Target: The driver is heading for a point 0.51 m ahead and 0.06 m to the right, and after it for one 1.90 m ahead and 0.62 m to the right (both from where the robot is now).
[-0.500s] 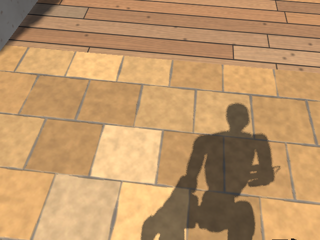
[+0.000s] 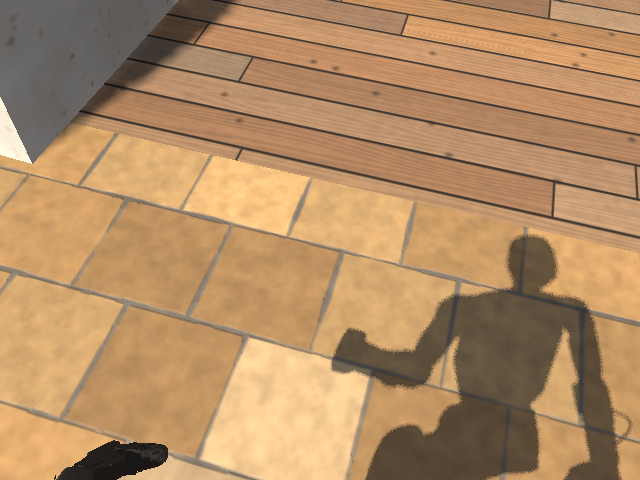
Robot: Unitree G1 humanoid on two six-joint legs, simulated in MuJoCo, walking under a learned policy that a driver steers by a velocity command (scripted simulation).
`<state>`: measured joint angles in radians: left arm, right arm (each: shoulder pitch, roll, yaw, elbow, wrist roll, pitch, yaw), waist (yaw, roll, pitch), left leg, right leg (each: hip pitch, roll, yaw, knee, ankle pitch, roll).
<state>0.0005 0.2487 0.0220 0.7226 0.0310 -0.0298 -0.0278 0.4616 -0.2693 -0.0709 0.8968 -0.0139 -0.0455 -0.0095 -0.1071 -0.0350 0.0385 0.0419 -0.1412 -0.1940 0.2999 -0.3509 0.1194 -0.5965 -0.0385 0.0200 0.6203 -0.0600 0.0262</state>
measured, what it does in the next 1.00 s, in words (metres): walks ahead: right foot, then left foot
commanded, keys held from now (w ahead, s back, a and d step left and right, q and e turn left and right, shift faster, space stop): w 0.52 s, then w+e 0.48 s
